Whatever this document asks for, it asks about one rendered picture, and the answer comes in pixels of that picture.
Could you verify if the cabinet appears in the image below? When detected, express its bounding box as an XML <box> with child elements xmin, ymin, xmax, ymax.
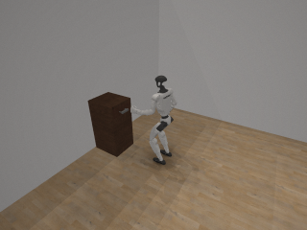
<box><xmin>88</xmin><ymin>92</ymin><xmax>133</xmax><ymax>157</ymax></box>

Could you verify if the handle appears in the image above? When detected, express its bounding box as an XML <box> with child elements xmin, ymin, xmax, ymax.
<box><xmin>119</xmin><ymin>108</ymin><xmax>129</xmax><ymax>114</ymax></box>

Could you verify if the robot right upper arm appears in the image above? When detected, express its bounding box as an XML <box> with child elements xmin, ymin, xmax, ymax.
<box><xmin>167</xmin><ymin>88</ymin><xmax>177</xmax><ymax>106</ymax></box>

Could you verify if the robot left foot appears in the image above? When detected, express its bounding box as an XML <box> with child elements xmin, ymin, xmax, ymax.
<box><xmin>153</xmin><ymin>157</ymin><xmax>166</xmax><ymax>165</ymax></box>

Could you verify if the robot left forearm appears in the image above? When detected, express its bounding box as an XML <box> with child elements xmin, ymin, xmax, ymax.
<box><xmin>135</xmin><ymin>109</ymin><xmax>153</xmax><ymax>116</ymax></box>

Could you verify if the robot left upper arm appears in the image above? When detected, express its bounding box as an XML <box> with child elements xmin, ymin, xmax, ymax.
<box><xmin>150</xmin><ymin>93</ymin><xmax>160</xmax><ymax>115</ymax></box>

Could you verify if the robot foot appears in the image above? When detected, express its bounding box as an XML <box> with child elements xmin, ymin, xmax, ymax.
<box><xmin>153</xmin><ymin>157</ymin><xmax>166</xmax><ymax>165</ymax></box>
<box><xmin>160</xmin><ymin>149</ymin><xmax>172</xmax><ymax>157</ymax></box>

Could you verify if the robot right foot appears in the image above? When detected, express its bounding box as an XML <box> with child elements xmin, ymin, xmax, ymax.
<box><xmin>160</xmin><ymin>149</ymin><xmax>172</xmax><ymax>157</ymax></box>

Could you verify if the drawer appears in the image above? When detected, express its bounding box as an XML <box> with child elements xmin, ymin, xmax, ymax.
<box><xmin>112</xmin><ymin>102</ymin><xmax>130</xmax><ymax>120</ymax></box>

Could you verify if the robot left hand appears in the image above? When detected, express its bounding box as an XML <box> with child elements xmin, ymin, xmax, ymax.
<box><xmin>130</xmin><ymin>105</ymin><xmax>137</xmax><ymax>114</ymax></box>

